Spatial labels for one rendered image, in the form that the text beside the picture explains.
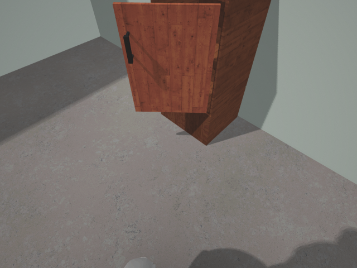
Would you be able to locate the cupboard door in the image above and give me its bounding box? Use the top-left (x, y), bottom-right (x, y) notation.
top-left (113, 2), bottom-right (221, 113)

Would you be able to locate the handle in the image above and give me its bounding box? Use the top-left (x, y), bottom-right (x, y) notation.
top-left (123, 31), bottom-right (134, 64)

